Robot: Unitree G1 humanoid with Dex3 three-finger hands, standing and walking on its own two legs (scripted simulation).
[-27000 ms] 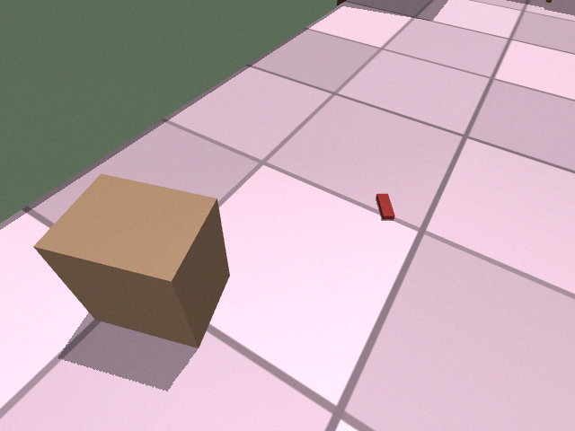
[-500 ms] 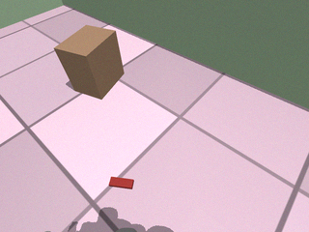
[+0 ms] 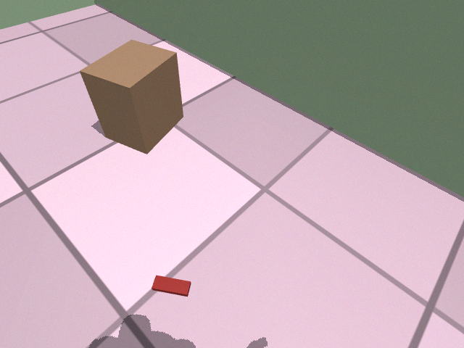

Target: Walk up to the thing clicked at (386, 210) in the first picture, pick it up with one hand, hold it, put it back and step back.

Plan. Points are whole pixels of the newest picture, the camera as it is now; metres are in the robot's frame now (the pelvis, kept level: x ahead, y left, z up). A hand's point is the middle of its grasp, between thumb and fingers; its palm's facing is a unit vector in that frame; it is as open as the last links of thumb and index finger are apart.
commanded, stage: walk up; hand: left
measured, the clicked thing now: (171, 285) +0.48 +0.25 -0.76
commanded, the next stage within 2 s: stand in 0.86 s
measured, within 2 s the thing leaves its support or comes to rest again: neither
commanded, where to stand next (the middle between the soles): +0.08 +0.01 m, yaw +0 degrees
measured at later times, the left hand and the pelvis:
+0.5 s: hand out of the picture +0.08 +0.25 -0.14, palm faces -0.01 -0.94 -0.34, open 7.4 cm; pelvis +0.01 +0.00 +0.01, yaw +0 degrees
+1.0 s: hand out of the picture +0.10 +0.25 -0.14, palm faces -0.01 -0.94 -0.34, open 7.4 cm; pelvis +0.02 -0.01 +0.01, yaw +0 degrees
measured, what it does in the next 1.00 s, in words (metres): stands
